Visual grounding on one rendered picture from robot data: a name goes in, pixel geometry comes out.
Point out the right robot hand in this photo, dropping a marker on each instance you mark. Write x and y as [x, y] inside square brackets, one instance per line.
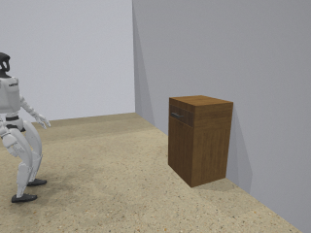
[10, 140]

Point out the right robot forearm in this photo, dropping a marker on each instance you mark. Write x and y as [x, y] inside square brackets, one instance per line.
[3, 128]

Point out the robot right thigh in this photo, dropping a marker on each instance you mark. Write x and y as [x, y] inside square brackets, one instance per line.
[26, 157]

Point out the left robot forearm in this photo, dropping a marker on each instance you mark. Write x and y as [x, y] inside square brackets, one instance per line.
[28, 108]

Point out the drawer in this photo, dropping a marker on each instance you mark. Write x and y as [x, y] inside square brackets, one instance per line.
[186, 116]

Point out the left robot hand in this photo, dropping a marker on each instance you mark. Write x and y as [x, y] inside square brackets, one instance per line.
[39, 118]

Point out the handle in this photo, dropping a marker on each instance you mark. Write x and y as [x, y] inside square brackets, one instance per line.
[175, 115]

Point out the left robot upper arm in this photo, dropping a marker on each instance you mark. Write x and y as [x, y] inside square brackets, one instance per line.
[20, 96]

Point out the cabinet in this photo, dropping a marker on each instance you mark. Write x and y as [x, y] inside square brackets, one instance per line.
[198, 154]

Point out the robot left shin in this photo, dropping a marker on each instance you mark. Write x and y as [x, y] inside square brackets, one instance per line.
[36, 165]

